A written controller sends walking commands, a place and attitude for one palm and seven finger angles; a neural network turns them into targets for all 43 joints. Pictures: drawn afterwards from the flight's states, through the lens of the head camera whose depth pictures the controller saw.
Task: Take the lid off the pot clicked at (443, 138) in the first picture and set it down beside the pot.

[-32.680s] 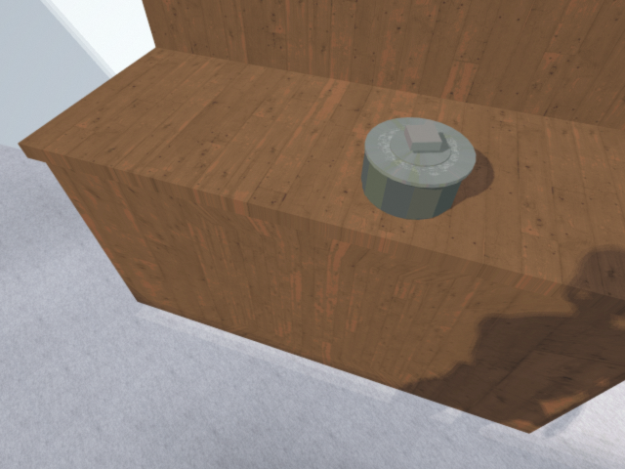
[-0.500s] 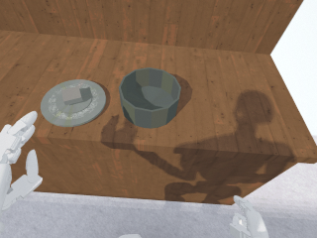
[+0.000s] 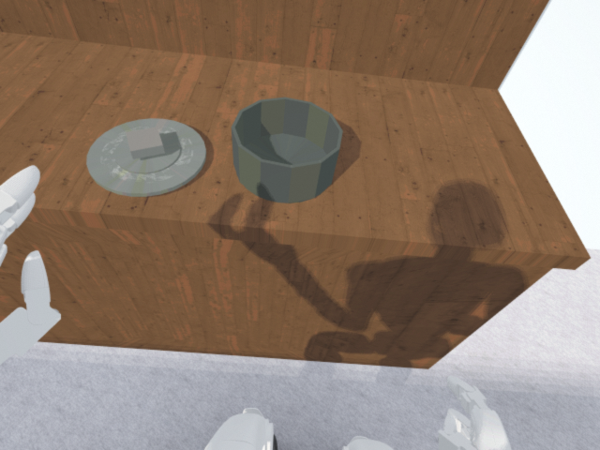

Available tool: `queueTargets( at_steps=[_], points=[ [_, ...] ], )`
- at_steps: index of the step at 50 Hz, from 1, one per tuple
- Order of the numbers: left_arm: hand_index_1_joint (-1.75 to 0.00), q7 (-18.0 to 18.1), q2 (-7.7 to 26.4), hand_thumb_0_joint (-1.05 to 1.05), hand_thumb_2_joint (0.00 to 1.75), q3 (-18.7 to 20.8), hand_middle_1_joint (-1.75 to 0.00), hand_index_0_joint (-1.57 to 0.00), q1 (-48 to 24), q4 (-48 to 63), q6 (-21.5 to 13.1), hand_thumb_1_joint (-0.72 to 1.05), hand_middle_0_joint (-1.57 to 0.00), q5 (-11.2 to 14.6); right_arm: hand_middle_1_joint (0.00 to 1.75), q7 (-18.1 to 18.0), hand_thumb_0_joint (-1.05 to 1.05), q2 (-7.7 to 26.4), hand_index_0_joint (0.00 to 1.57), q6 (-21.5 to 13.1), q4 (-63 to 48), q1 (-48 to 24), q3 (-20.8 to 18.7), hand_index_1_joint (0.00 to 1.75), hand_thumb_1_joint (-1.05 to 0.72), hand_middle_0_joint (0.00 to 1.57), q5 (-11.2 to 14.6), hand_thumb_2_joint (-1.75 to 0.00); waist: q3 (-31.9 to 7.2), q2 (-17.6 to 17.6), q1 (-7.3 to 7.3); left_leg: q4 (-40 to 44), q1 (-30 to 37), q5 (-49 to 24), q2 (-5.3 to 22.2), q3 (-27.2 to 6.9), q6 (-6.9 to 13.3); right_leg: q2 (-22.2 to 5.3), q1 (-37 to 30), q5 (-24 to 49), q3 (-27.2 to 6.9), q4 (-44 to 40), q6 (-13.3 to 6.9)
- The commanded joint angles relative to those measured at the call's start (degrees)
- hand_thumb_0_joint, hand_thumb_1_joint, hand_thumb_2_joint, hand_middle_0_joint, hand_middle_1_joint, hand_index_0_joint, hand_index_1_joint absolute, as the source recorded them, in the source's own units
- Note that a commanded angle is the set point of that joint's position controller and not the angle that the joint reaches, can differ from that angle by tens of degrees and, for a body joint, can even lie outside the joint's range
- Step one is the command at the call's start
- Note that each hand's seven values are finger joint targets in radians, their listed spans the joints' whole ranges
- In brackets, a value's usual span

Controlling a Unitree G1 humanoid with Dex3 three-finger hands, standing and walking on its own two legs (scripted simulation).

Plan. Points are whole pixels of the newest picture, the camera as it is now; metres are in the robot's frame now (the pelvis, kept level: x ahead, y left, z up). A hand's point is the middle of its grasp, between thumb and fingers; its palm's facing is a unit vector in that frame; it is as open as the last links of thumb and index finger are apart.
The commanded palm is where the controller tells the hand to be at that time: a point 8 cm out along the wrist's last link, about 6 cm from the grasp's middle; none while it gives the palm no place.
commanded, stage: step back with the hand held close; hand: left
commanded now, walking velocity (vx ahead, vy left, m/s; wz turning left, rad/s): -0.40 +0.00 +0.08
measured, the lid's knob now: (145, 142) +0.57 +0.31 +0.03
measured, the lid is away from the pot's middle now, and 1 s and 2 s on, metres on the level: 0.25 0.25 0.25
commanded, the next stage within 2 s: stop stepping back and stand still in 0.36 s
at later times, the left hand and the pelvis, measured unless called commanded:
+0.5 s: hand out of the picture +0.11 +0.25 +0.17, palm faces +0.30 -0.89 -0.34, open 7.4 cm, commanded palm +0.01 +0.29 +0.22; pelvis -0.12 +0.01 +0.01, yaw +0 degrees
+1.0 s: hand out of the picture +0.00 +0.29 +0.17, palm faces +0.32 -0.88 -0.34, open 7.4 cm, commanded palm -0.06 +0.33 +0.22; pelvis -0.20 +0.05 +0.01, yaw -3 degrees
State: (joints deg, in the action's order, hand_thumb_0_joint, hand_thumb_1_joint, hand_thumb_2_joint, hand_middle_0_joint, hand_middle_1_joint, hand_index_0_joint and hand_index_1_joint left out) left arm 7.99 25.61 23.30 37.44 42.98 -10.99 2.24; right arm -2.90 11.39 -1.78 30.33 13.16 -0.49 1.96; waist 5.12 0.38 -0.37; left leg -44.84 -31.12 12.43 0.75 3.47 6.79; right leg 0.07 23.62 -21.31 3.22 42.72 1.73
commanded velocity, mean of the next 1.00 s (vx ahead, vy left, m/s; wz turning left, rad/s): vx -0.04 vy -0.03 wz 0.03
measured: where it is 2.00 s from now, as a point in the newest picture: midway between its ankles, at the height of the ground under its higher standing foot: outside the picture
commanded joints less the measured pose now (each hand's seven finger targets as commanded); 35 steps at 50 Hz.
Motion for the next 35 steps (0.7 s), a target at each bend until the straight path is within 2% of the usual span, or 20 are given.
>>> queueTargets(
  at_steps=[1,7,8,10,11,12,14,17,19,21,22,23,24,25,26,27,30,32,34,35],
  points=[
    [-0.3,2.1,9.3,0.0,0.9,8.7,-0.3,-0.2,-3.4,13.1,-4.3,0.9,-0.2,0.7,0.3,-0.4,0.0,7.3,0.2,-5.2,-7.3,-3.5,-3.2,0.3,-0.9,0.2,-0.5,-0.9,-8.7,12.7,-0.32,29.8,-3.4,26.4,15.1,-19.5,-0.6,2.4,-6.8,-7.9,-1.7,8.0,-1.1],
    [-0.3,0.4,7.2,0.0,0.9,5.5,-0.3,-0.2,-2.8,7.5,-4.4,0.9,-0.2,1.1,0.3,0.4,0.0,7.1,0.2,-4.6,-6.9,-3.5,-2.9,0.3,-0.9,0.2,-0.8,-0.9,-10.1,3.9,0.0,15.3,1.5,24.1,9.5,-13.3,-3.5,-1.0,-10.4,5.0,-2.4,-13.3,-3.6],
    [-0.3,0.0,7.7,0.0,0.9,4.7,-0.3,-0.2,-4.3,8.4,-4.8,0.9,-0.2,1.1,0.3,0.6,0.0,6.8,0.2,-4.1,-7.4,-4.1,-2.8,0.3,-0.9,0.2,-0.7,-0.9,-9.0,-1.8,-0.43,7.5,2.7,24.8,5.7,-10.2,-4.8,-4.1,-6.9,7.0,-4.4,-18.9,-5.2],
    [-0.3,-0.4,7.5,0.0,0.9,3.4,-0.3,-0.2,-4.9,7.9,-5.0,0.9,-0.2,1.5,0.3,0.5,0.0,6.4,0.2,-2.6,-7.4,-4.6,-4.8,0.3,-0.9,0.2,0.2,-0.9,-8.9,-17.6,-0.92,-24.7,8.2,18.6,-3.1,-4.5,-8.1,-20.4,9.4,-1.7,-22.0,-28.3,-13.1],
    [-0.3,-0.2,7.5,0.0,0.9,4.2,-0.3,-0.2,-4.2,6.2,-4.0,0.9,-0.2,1.7,0.3,0.7,0.0,5.7,0.2,-1.8,-6.7,-6.2,-5.1,0.3,-0.9,0.2,0.3,-0.9,-10.3,-18.2,-0.65,-36.1,9.7,20.8,-2.3,-7.5,-7.8,-23.7,12.3,10.8,-22.3,-27.7,-15.4],
    [-0.3,-0.8,7.6,0.0,0.9,3.8,-0.3,-0.2,-2.8,7.3,-3.2,0.9,-0.2,1.2,0.3,1.2,0.0,4.3,0.2,-0.2,-6.4,-6.0,-3.6,0.3,-0.9,0.2,-0.1,-0.9,-14.7,-14.1,-2.02,-38.6,8.8,18.4,-1.0,-9.2,-7.7,-20.9,7.1,23.4,-13.9,-19.7,-14.0],
    [-0.3,-0.3,9.5,0.0,0.9,5.3,-0.3,-0.2,-5.7,10.9,-4.1,0.9,-0.2,1.0,0.3,0.7,0.0,2.8,0.2,1.1,-9.2,-10.6,-1.8,0.3,-0.9,0.2,-0.2,-0.9,-9.5,-6.7,-1.05,-30.6,4.6,17.8,0.5,-9.5,-7.7,-17.4,5.1,31.2,-11.5,-15.0,-10.7],
    [-0.3,1.2,9.9,0.0,0.9,6.7,-0.3,-0.2,-6.7,11.0,-5.8,0.9,-0.2,0.8,0.3,-0.3,0.0,4.2,0.2,-0.2,-6.8,-9.1,-1.9,0.3,-0.9,0.2,0.1,-0.9,-6.6,0.2,-1.41,2.4,6.7,16.3,1.5,-10.0,-7.6,-13.0,1.6,36.9,-9.2,-3.2,-6.3],
    [-0.3,1.7,8.7,0.0,0.9,7.2,-0.3,-0.2,-6.2,12.4,-6.7,0.9,-0.2,1.2,0.3,0.1,0.0,4.4,0.2,-2.2,-4.9,-6.3,-3.4,0.3,-0.9,0.2,-0.5,-0.9,-9.1,8.4,-2.82,25.3,12.9,-6.9,4.4,-6.1,-6.7,-5.5,-0.2,18.7,-3.8,7.4,-3.3],
    [-0.3,1.7,10.8,0.0,0.9,9.1,-0.3,-0.2,-11.0,16.9,-9.1,0.9,-0.2,1.4,0.3,0.8,0.0,5.0,0.2,-5.7,-4.1,-3.8,-6.1,0.3,-0.9,0.2,-1.5,-0.9,-10.7,16.5,-3.19,26.7,20.5,-38.6,16.0,-12.4,-3.4,4.0,8.7,-10.0,-3.6,21.7,-1.2],
    [-0.3,1.5,10.6,0.0,0.9,9.8,-0.3,-0.2,-5.2,12.9,-9.4,0.9,-0.2,1.9,0.3,1.3,0.0,5.1,0.2,-6.2,-3.9,-3.9,-5.3,0.3,-0.9,0.2,-2.0,-0.9,-13.0,19.8,-2.12,19.2,17.8,-43.2,18.0,-20.9,1.0,2.9,11.1,-14.2,-8.0,25.1,-0.5],
    [-0.3,-4.6,-10.3,0.0,0.9,-15.8,-0.3,-0.2,-22.1,-37.7,7.5,0.9,-0.2,-3.7,0.3,3.1,0.0,14.8,0.2,-4.6,11.0,-1.7,-4.9,0.3,-0.9,0.2,-3.6,-0.9,-8.1,25.5,-10.9,11.5,11.5,-63.1,15.5,-27.0,0.1,0.3,16.8,-11.4,-12.1,36.4,1.1],
    [-0.3,-1.0,17.3,0.0,0.9,10.0,-0.3,-0.2,-23.5,35.5,-3.2,0.9,-0.2,3.4,0.3,3.2,0.0,6.0,0.2,-5.8,-10.7,-10.5,-5.1,0.3,-0.9,0.2,-0.9,-0.9,-16.9,10.0,0.25,18.7,16.7,-37.2,19.4,-19.8,0.6,0.6,5.5,-10.9,-16.5,26.3,1.7],
    [-0.3,0.6,14.8,0.0,0.9,15.0,-0.3,-0.2,-7.3,16.5,-5.1,0.9,-0.2,1.7,0.3,2.1,0.0,6.3,0.2,-5.7,-3.1,-5.4,-5.5,0.3,-0.9,0.2,-1.8,-0.9,-15.0,12.4,-1.69,16.8,12.1,-26.5,15.3,-16.8,1.7,2.8,4.1,-4.7,-9.6,23.9,0.3],
    [-0.3,1.2,15.3,0.0,0.9,12.8,-0.3,-0.2,-2.7,19.3,-5.9,0.9,-0.2,0.3,0.3,2.5,0.0,6.8,0.2,-5.4,-5.4,-4.2,-6.3,0.3,-0.9,0.2,-0.8,-0.9,-17.9,5.2,-0.35,17.1,16.0,-21.1,12.4,-14.6,0.4,4.9,3.8,-4.1,-5.9,19.5,0.1],
    [-0.3,1.0,11.0,0.0,0.9,11.4,-0.3,-0.2,7.3,16.5,-3.7,0.9,-0.2,1.5,0.3,3.6,0.0,4.7,0.2,-4.1,-7.1,-6.6,-5.2,0.3,-0.9,0.2,-0.5,-0.9,-16.6,9.7,0.13,18.0,15.0,-18.1,12.1,-15.9,0.6,3.2,1.8,-2.9,-5.7,12.2,-0.3],
    [-0.3,0.1,8.1,0.0,0.9,7.7,-0.3,-0.2,9.2,18.6,-3.6,0.9,-0.2,1.4,0.3,4.2,0.0,4.6,0.2,-2.7,-8.8,-7.1,-2.8,0.3,-0.9,0.2,-0.7,-0.9,-12.7,13.4,0.2,16.7,5.4,6.7,11.1,-14.7,-1.7,1.1,-11.6,3.1,-2.6,-9.5,-0.9],
    [-0.3,-0.4,8.2,0.0,0.9,7.1,-0.3,-0.2,8.2,14.4,-3.9,0.9,-0.2,1.0,0.3,3.3,0.0,5.6,0.2,-2.4,-9.9,-5.5,-2.9,0.3,-0.9,0.2,-0.4,-0.9,-11.8,2.7,-0.29,8.7,2.7,16.7,4.7,-9.1,-3.9,-0.5,-16.8,9.5,0.1,-20.3,-2.0],
    [-0.3,-0.2,9.7,0.0,0.9,8.4,-0.3,-0.2,1.6,8.7,-4.1,0.9,-0.2,1.9,0.3,2.1,0.0,6.1,0.2,-2.1,-9.1,-4.7,-3.9,0.3,-0.9,0.2,-0.1,-0.9,-9.6,-11.1,-1.66,-12.6,0.5,15.8,-0.6,-3.5,-5.5,-10.8,-10.9,9.5,-11.6,-25.8,-8.1],
    [-0.3,0.0,10.0,0.0,0.9,8.9,-0.3,-0.2,0.1,5.3,-3.8,0.9,-0.2,2.4,0.3,1.5,0.0,6.7,0.2,-1.4,-7.8,-3.0,-4.1,0.3,-0.9,0.2,-0.2,-0.9,-12.4,-12.0,-1.54,-22.4,0.4,13.5,-1.4,-2.8,-5.6,-13.7,-11.9,25.6,-11.1,-24.2,-9.5]
  ],
)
